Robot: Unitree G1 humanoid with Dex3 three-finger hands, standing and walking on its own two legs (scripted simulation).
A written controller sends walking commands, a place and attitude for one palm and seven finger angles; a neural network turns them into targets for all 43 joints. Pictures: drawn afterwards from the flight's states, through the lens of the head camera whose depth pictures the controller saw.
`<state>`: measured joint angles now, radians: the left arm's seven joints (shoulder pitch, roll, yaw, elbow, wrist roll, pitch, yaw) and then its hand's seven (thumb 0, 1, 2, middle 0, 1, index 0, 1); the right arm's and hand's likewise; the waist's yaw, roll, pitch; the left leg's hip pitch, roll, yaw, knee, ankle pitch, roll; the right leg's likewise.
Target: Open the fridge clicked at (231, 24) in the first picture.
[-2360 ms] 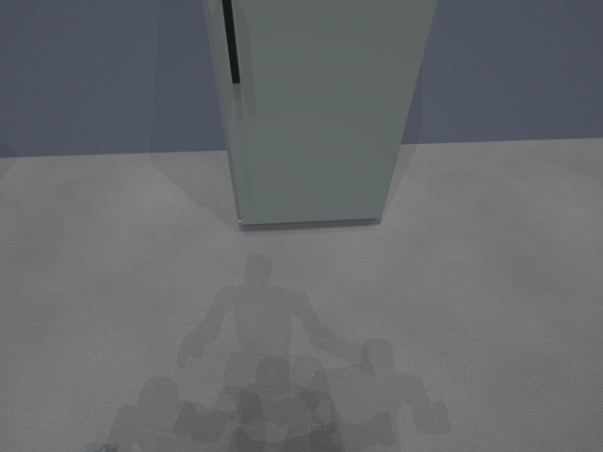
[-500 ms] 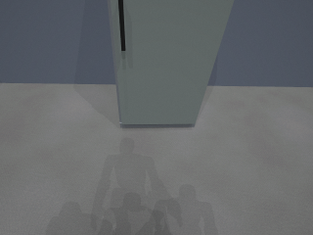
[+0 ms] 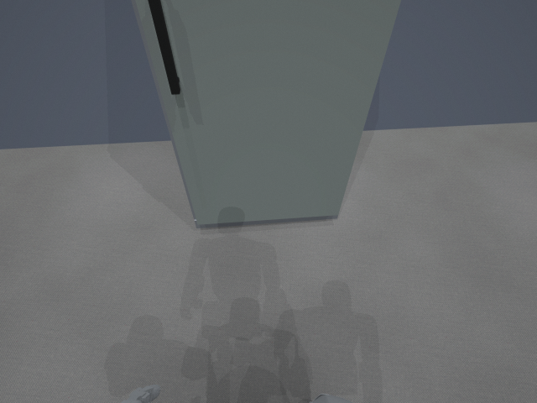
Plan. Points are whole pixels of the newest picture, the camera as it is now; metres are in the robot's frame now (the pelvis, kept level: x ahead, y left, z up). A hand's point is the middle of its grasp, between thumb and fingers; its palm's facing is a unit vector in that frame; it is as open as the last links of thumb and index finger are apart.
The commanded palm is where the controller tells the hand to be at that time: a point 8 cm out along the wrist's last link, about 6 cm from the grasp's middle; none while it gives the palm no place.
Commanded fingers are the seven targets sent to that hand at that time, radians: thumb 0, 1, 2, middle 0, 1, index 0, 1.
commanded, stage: take the last steps up to it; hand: left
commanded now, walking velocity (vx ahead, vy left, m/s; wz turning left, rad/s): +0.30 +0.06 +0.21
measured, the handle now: (164, 34) +0.84 +0.25 +0.14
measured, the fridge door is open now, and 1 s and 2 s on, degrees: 0 0 0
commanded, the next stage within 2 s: come to a stop and stand still in 0.78 s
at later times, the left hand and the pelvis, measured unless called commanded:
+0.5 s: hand (142, 394) +0.16 +0.22 -0.15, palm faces +0.10 -0.98 -0.16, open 7.4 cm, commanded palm none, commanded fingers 0.00 0.90 0.90 -0.20 -0.30 -0.20 -0.30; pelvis +0.18 +0.04 +0.03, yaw +3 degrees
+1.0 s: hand (184, 298) +0.33 +0.18 -0.15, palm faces +0.15 -0.97 -0.17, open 7.3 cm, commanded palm none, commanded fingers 0.00 0.90 0.90 -0.20 -0.30 -0.20 -0.30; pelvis +0.33 +0.01 +0.02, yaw +5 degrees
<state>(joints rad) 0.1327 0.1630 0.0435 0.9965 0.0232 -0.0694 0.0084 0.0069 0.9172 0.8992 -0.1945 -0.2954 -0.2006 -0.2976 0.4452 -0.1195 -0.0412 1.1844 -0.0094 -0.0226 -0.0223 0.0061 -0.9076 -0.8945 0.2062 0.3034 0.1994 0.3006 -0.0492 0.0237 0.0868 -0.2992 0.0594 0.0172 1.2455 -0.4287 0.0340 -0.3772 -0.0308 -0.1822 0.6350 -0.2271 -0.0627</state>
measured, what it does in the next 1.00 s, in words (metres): walks ahead: left foot, then right foot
